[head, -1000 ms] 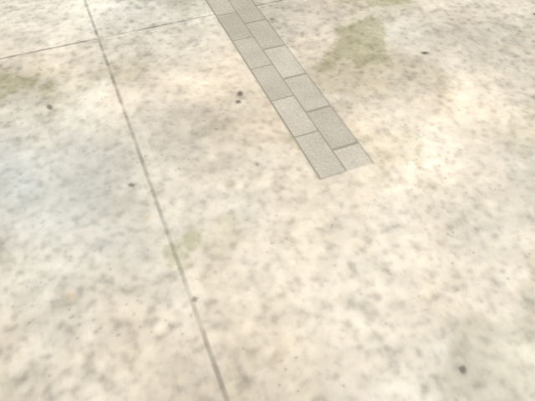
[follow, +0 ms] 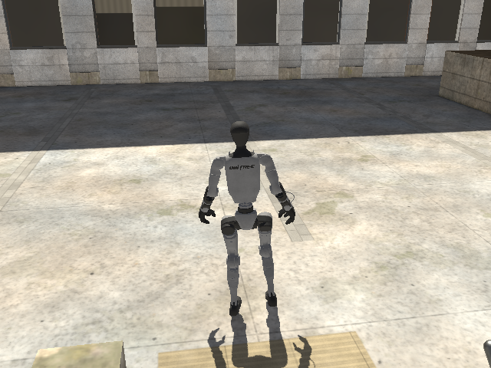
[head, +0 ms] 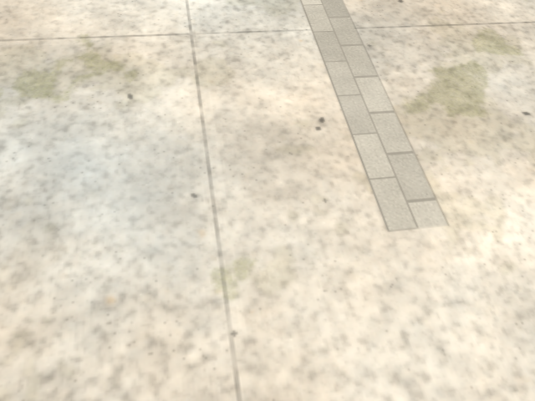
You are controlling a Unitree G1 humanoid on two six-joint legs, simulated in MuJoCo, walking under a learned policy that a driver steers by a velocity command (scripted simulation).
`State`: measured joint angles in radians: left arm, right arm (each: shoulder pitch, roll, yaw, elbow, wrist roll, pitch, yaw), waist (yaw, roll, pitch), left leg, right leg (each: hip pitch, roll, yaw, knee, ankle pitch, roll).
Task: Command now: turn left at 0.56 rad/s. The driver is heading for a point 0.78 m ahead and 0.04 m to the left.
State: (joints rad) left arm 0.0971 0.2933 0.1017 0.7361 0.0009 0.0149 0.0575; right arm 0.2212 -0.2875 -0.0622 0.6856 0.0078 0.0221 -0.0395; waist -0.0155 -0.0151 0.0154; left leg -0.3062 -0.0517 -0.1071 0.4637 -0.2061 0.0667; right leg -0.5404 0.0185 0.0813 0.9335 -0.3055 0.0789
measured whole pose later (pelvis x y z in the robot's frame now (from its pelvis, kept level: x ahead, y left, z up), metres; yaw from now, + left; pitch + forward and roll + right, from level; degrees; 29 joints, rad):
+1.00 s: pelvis +0.23 +0.05 -0.01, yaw +13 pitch +3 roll +1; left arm 0.02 0.27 0.03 0.68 -0.02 -0.09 -0.06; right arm 0.45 -0.28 -0.05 0.79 0.02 -0.06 0.00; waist -0.10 -0.04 0.03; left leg 0.09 -0.03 -0.01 0.21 -0.36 0.02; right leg -0.63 -0.04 0.00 0.56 0.03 -0.02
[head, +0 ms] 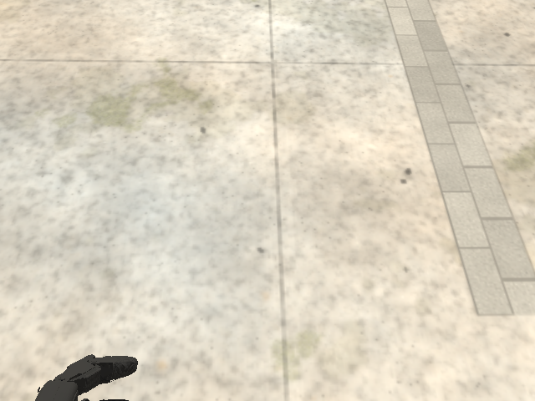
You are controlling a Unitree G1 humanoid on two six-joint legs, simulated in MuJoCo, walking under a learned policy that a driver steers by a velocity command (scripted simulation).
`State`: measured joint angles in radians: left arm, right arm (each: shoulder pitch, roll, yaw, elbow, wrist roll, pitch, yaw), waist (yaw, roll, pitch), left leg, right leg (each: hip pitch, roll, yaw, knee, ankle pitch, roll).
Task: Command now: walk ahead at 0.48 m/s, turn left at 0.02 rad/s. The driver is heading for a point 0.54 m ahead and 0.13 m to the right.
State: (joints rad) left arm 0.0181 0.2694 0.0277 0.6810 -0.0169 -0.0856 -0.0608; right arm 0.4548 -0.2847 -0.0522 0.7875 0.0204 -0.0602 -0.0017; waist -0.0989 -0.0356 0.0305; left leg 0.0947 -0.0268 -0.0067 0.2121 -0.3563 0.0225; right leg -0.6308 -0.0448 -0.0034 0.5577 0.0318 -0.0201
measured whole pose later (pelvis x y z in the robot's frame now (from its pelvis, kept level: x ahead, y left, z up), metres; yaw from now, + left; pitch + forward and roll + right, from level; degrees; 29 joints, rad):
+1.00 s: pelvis +0.49 +0.01 +0.01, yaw -3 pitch +1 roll +2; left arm 0.14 0.27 0.03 0.78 0.01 0.00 0.01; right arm 0.21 -0.25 -0.03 0.84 0.00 -0.05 0.01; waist -0.03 -0.04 0.02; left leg -0.20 -0.04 0.08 0.41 -0.23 0.03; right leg -0.38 -0.06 0.04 0.53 -0.10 0.01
